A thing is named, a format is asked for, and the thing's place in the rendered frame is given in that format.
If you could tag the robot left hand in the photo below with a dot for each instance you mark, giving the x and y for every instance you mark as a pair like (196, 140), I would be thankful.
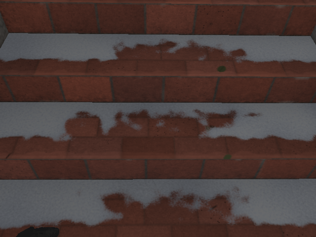
(39, 232)

